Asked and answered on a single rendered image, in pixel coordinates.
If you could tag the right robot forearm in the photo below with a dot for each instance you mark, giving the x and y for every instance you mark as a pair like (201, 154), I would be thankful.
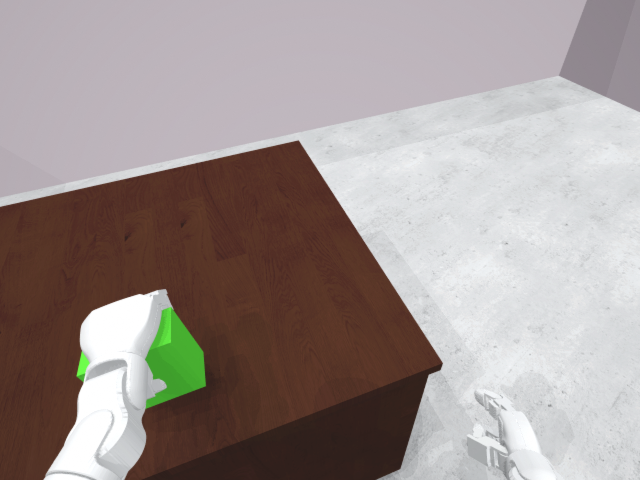
(530, 465)

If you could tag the table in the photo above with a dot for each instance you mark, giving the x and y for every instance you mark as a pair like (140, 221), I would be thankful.
(314, 366)

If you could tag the left robot hand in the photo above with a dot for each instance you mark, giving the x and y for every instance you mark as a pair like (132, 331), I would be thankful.
(128, 325)

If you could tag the sponge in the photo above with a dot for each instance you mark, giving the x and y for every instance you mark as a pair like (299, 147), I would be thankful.
(174, 357)

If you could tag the right robot hand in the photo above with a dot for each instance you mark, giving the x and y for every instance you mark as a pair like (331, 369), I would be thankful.
(492, 447)

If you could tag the left robot forearm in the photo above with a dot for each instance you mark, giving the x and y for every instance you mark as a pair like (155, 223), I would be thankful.
(108, 437)

